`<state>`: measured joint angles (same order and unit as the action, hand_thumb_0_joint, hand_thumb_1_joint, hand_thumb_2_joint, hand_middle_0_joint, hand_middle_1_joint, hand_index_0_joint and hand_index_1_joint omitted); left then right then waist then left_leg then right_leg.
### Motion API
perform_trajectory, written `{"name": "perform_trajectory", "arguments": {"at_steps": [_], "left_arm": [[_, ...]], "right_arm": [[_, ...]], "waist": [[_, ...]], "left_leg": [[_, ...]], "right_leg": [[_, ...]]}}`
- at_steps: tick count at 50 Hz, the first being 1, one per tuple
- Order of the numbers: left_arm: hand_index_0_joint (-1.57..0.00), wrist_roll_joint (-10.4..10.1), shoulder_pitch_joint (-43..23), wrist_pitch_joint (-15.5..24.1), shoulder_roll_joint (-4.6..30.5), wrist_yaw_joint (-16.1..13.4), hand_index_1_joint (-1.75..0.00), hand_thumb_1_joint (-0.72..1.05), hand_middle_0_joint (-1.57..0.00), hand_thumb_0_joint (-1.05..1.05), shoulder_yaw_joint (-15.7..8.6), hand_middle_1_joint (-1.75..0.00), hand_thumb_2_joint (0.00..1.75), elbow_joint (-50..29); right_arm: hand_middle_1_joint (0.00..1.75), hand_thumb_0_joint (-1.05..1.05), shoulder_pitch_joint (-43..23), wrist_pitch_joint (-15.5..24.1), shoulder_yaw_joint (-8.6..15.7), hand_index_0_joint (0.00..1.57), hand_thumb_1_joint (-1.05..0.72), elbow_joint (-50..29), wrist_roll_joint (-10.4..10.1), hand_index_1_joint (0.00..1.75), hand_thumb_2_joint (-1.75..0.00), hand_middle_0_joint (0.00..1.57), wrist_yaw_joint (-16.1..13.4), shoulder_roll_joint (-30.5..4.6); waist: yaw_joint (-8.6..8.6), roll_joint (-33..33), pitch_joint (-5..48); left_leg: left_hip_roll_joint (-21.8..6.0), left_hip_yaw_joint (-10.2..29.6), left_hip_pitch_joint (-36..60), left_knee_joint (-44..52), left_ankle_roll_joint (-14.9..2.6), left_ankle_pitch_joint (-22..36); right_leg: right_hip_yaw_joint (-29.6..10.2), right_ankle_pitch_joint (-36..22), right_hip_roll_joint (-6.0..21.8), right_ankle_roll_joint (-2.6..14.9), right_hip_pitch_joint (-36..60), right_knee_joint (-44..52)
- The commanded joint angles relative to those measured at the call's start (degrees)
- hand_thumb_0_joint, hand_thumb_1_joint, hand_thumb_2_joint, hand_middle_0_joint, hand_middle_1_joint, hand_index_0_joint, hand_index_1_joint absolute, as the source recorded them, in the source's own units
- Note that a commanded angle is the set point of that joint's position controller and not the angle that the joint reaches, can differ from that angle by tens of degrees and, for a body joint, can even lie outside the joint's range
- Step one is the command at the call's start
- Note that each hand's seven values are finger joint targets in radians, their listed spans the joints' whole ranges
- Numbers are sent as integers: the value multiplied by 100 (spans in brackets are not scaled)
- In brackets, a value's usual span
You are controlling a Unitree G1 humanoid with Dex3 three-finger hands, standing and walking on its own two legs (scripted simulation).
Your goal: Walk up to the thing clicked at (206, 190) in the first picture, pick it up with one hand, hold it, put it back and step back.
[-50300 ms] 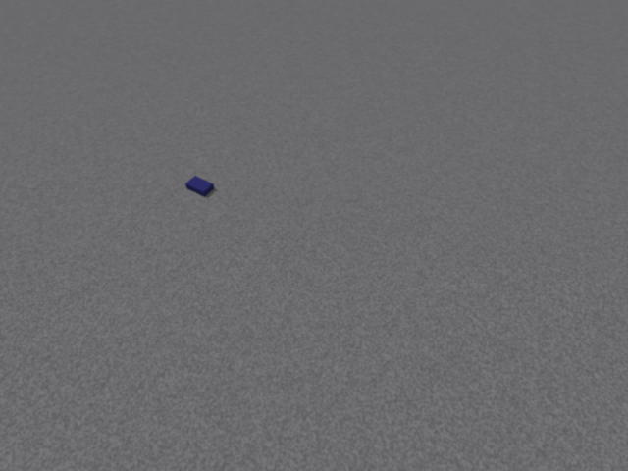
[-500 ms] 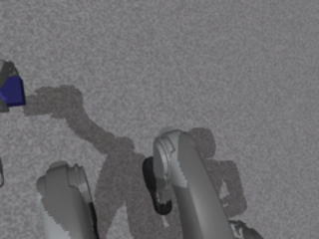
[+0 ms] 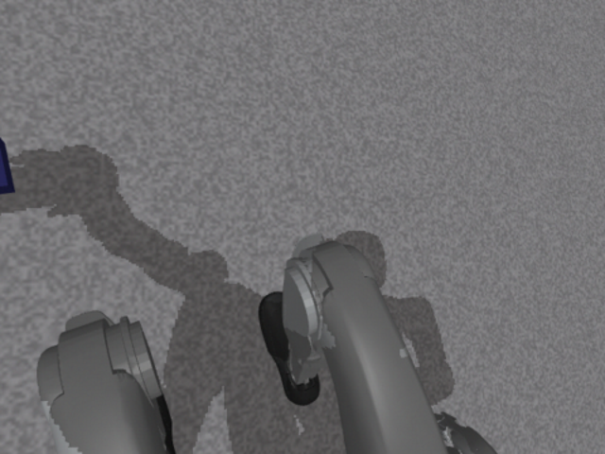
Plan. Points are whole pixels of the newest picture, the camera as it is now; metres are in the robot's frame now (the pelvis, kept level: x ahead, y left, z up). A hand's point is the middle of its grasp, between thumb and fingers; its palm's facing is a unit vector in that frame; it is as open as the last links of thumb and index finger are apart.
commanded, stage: lower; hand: left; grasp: from above
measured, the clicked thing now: out of the picture +0.52 +0.27 -0.23
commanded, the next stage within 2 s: rest in 0.26 s
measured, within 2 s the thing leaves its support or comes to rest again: rests again in 1.06 s
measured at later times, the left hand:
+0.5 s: hand out of the picture +0.52 +0.25 -0.23, palm faces -0.47 -0.04 -0.88, open 9.4 cm
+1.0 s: hand out of the picture +0.52 +0.24 -0.27, palm faces -0.47 -0.05 -0.88, open 9.4 cm
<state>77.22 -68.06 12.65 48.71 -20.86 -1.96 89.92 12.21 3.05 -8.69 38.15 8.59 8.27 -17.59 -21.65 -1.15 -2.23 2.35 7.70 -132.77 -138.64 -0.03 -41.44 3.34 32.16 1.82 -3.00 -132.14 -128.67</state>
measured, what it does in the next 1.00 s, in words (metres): stands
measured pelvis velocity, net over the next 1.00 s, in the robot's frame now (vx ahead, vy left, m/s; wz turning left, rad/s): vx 0.00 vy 0.01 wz -0.08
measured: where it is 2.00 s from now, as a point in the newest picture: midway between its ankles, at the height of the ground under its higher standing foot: (230, 410)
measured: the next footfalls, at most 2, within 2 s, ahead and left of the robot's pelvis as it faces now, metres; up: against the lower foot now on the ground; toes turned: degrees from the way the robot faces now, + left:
none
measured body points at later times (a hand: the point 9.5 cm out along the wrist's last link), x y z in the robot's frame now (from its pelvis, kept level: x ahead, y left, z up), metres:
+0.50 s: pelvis +0.00 +0.01 -0.01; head +0.29 +0.09 +0.32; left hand +0.54 +0.25 -0.18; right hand +0.00 -0.26 -0.06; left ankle +0.06 +0.12 -0.30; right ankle +0.13 -0.13 -0.30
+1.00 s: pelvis +0.00 +0.01 -0.02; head +0.30 +0.10 +0.29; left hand +0.54 +0.24 -0.22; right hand -0.01 -0.26 -0.05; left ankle +0.06 +0.12 -0.30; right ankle +0.13 -0.13 -0.30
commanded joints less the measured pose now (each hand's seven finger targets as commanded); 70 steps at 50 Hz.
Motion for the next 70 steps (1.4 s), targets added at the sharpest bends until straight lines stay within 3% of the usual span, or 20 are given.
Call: {"name": "perform_trajectory", "arguments": {"at_steps": [1, 3, 8, 11, 12, 13, 14, 18, 20, 23, 26, 27, 33, 42, 54, 56, 59, 63, 65, 70], "left_arm": [[-116, -115, -2226, 16, 1241, -249, -36, 78, -115, 0, -47, -36, 49, -910], [-118, -64, -2216, 34, 1323, -289, -36, 80, -118, 0, -52, -36, 49, -947], [-121, -23, -2280, 79, 1386, -396, -38, 85, -120, 0, -63, -39, 51, -802], [-123, 81, -2379, 124, 1650, -501, -41, 88, -122, 0, -231, -41, 54, -1061], [-124, 96, -2227, 96, 1453, -507, -41, 90, -122, 0, -93, -42, 54, -726], [-124, 84, -2431, 136, 1577, -537, -41, 90, -123, 0, -192, -42, 55, -1002], [-123, 107, -2318, 126, 1758, -596, -43, 90, -123, 0, -331, -43, 58, -1011], [-126, 158, -2239, 67, 1788, -669, -45, 93, -125, 0, -323, -46, 61, -825], [-119, 142, -2083, 34, 1699, -674, -40, 84, -118, 0, -210, -41, 54, -672], [-115, 152, -1959, 4, 1916, -710, -39, 80, -115, 0, -399, -40, 56, -505], [-115, 138, -2032, 23, 1911, -728, -38, 81, -114, 0, -397, -40, 52, -455], [-113, 125, -2128, 36, 1733, -698, -37, 78, -112, 0, -188, -39, 50, -505], [-112, 157, -2058, 139, 2230, -832, -37, 76, -110, 0, -398, -39, 47, -475], [-112, 185, -2033, 126, 2219, -1021, -36, 77, -110, 0, -244, -38, 46, -385], [-107, 61, -1799, 24, 2451, -1043, -31, 70, -105, 0, -323, -33, 39, -232], [-106, 31, -2005, 66, 2298, -1045, -30, 67, -104, 0, -124, -31, 37, -326], [-102, 21, -1698, 66, 2487, -1026, -31, 64, -100, 0, -339, -33, 39, -252], [-101, -12, -1836, 139, 2515, -1066, -31, 63, -99, 0, -275, -33, 37, -339], [-102, -35, -1847, 152, 2222, -1057, -29, 63, -100, 0, -11, -31, 35, -320], [-101, 2, -1815, 166, 2542, -1117, -29, 62, -99, 0, -218, -30, 36, -184]], "right_arm": [[30, 0, 1390, -30, 450, 20, -91, 103, -4, 30, -90, 20, -61, -1686], [30, 0, 1396, -21, 408, 20, -91, 139, 18, 30, -90, 20, -49, -1624], [30, 0, 1396, 27, 341, 20, -91, 86, 75, 30, -90, 20, -47, -1782], [30, 0, 1413, 80, 323, 20, -91, 19, 121, 30, -90, 20, -20, -1813], [30, 0, 1400, 93, 306, 20, -91, 61, 128, 30, -90, 20, -7, -1811], [30, 0, 1332, 126, 303, 20, -91, -26, 166, 30, -90, 20, 16, -1844], [30, 0, 1361, 134, 307, 20, -91, -75, 158, 30, -90, 20, -1, -1894], [30, 0, 1374, 201, 227, 20, -91, -79, 202, 30, -90, 20, 51, -1884], [30, 0, 1284, 220, 199, 20, -90, -107, 177, 30, -90, 20, 62, -1871], [30, 0, 1365, 242, 182, 20, -90, -130, 210, 30, -90, 20, 56, -2035], [30, 0, 1328, 267, 124, 20, -90, -179, 233, 30, -90, 20, 61, -2077], [30, 0, 1239, 294, 65, 20, -90, -253, 238, 30, -90, 20, 71, -2031], [30, 0, 1265, 343, -23, 20, -90, -250, 287, 30, -90, 20, 24, -2161], [30, 0, 1072, 465, -175, 20, -90, -396, 328, 30, -90, 20, 52, -2235], [30, 0, 1015, 574, -325, 20, -90, -316, 350, 30, -90, 20, 123, -2314], [30, 0, 894, 594, -329, 20, -90, -385, 326, 30, -90, 20, 119, -2285], [30, 0, 1078, 589, -363, 20, -90, -303, 358, 30, -90, 20, 142, -2353], [30, 0, 1007, 590, -395, 20, -90, -353, 352, 30, -90, 20, 144, -2341], [30, 0, 926, 624, -434, 20, -90, -388, 370, 30, -90, 20, 168, -2288], [30, 0, 958, 606, -521, 20, -90, -258, 366, 30, -90, 20, 151, -2298]], "waist": [[-283, 2330, 4022], [-236, 2526, 4243], [-389, 2566, 3948], [-424, 2836, 4100], [-436, 2782, 3935], [-533, 2790, 3903], [-470, 2852, 4010], [-587, 2807, 3915], [-514, 2929, 3785], [-618, 2772, 3620], [-756, 2800, 3502], [-745, 2805, 3437], [-788, 2834, 3390], [-895, 2963, 3206], [-1000, 2944, 2936], [-952, 2963, 3142], [-1053, 2962, 2961], [-1040, 2913, 3091], [-1065, 2972, 3057], [-1087, 2984, 2882]], "left_leg": [[-40, -420, 2727, 1534, -74, 1401], [-54, -470, 2913, 1494, -67, 1540], [-64, -361, 2888, 1438, -18, 1580], [-101, -306, 3172, 1427, 20, 1739], [-96, -300, 3099, 1407, 28, 1663], [-119, -301, 3102, 1318, 17, 1643], [-114, -271, 3188, 1368, 28, 1790], [-130, -306, 3028, 1257, -13, 1786], [-137, -257, 3013, 1385, 7, 1651], [-156, -166, 2936, 1354, 23, 1685], [-180, -120, 2949, 1290, 30, 1716], [-164, -177, 2819, 1247, -4, 1595], [-195, -135, 2827, 1201, 9, 1567], [-246, -73, 2922, 1122, 5, 1545], [-311, 31, 2878, 1067, 27, 1692], [-316, 55, 2940, 1120, 10, 1577], [-350, 96, 2973, 1111, 57, 1782], [-347, 108, 2917, 1101, 8, 1635], [-344, 64, 2930, 1083, -7, 1622], [-393, 191, 2912, 1126, 52, 1639]], "right_leg": [[672, -951, -233, 508, 2415, 962], [648, -1100, -259, 486, 2630, 901], [742, -1081, -244, 523, 2402, 874], [789, -1213, -241, 514, 2459, 779], [799, -1126, -239, 527, 2288, 755], [812, -1133, -251, 518, 2285, 764], [822, -1249, -239, 511, 2402, 785], [841, -1325, -281, 483, 2526, 756], [870, -1171, -296, 502, 2373, 739], [926, -1213, -274, 488, 2377, 719], [944, -1236, -268, 485, 2331, 704], [928, -1173, -302, 482, 2388, 742], [983, -1155, -319, 476, 2558, 771], [1037, -1197, -354, 458, 2463, 714], [1092, -1325, -351, 425, 2507, 732], [1090, -1278, -391, 435, 2597, 746], [1122, -1364, -347, 413, 2526, 726], [1113, -1358, -374, 396, 2697, 747], [1105, -1361, -412, 391, 2709, 728], [1157, -1293, -364, 397, 2462, 746]]}}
